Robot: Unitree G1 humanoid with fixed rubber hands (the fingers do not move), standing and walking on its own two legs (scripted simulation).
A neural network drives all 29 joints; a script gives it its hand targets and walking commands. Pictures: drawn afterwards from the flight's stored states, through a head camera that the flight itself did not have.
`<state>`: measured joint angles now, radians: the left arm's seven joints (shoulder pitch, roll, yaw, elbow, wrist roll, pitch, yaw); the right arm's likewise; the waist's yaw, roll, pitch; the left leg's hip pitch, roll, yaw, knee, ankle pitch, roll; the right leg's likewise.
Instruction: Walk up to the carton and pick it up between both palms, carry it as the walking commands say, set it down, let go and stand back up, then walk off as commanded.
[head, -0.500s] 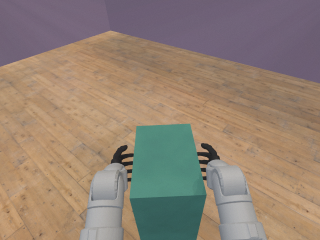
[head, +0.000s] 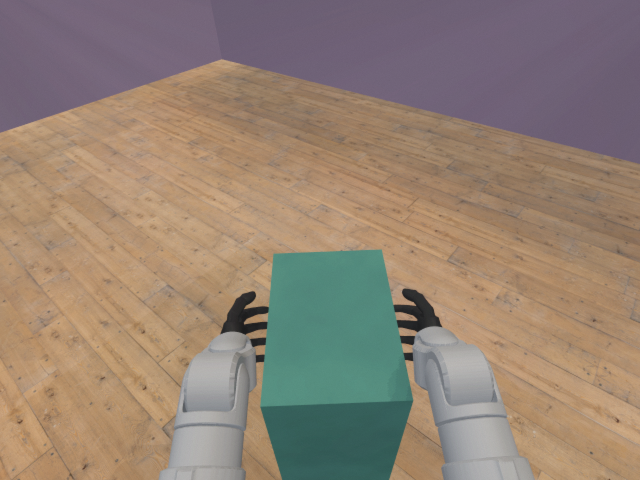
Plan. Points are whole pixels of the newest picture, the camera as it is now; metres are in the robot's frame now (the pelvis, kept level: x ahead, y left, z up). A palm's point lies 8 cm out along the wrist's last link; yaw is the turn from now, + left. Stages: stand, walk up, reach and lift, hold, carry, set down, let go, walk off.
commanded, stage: carry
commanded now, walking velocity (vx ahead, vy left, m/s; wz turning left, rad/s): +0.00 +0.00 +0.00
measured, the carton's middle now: (332, 368) +0.31 +0.00 -0.02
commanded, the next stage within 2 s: none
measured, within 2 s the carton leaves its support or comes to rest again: neither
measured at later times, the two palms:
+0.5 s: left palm (232, 345) +0.30 +0.13 +0.06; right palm (423, 341) +0.30 -0.11 +0.06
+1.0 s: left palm (233, 343) +0.31 +0.13 +0.06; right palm (421, 339) +0.30 -0.11 +0.05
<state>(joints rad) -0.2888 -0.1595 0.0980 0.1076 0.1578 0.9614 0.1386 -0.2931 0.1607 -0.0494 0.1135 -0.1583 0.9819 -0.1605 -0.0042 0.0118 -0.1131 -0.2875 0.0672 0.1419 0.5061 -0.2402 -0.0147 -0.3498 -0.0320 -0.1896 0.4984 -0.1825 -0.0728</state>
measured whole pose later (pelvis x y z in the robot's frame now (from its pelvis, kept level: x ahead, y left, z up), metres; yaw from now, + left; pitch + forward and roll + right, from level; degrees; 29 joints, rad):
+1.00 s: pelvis +0.01 +0.01 +0.00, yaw +0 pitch +2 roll +1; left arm -0.28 -0.16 0.09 0.13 0.16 0.89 0.14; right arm -0.27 0.16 -0.05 0.14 -0.15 0.90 -0.16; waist 0.00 0.02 -0.11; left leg -0.30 0.06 0.13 0.52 -0.26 -0.01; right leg -0.36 -0.04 -0.18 0.52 -0.20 -0.06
